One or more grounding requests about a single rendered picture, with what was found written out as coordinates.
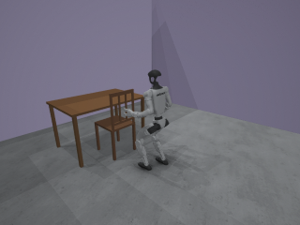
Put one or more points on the left robot forearm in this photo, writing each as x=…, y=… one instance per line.
x=141, y=114

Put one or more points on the table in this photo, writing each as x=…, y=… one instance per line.
x=87, y=103

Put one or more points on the humanoid robot head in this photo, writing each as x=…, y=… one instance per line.
x=154, y=73

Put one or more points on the right robot upper arm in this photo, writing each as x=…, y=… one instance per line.
x=168, y=102

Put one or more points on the left robot upper arm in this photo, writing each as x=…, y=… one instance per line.
x=148, y=100

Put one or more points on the left robot hand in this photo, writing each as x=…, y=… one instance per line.
x=129, y=112

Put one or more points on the robot left thigh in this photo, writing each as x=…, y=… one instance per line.
x=148, y=129

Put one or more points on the chair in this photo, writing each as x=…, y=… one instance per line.
x=117, y=122

